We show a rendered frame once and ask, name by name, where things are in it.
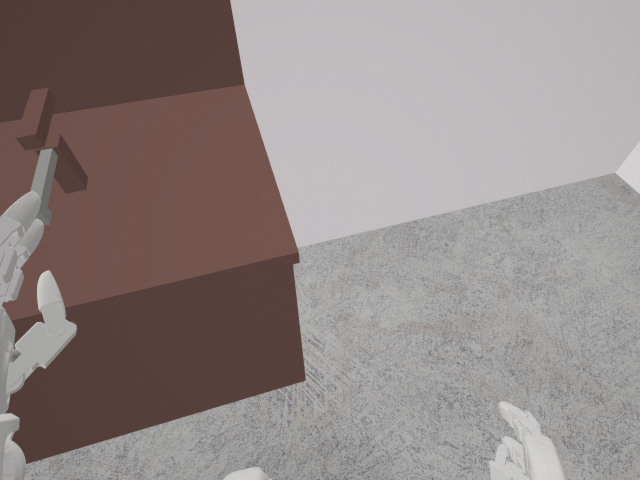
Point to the counter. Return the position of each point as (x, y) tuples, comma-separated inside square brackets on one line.
[(169, 241)]

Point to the tap lever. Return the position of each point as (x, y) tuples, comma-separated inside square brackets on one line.
[(42, 182)]

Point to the left robot forearm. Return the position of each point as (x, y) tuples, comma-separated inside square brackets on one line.
[(12, 459)]

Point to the robot right hand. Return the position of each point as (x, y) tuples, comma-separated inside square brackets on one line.
[(536, 459)]

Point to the robot left hand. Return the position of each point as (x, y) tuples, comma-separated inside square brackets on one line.
[(20, 234)]

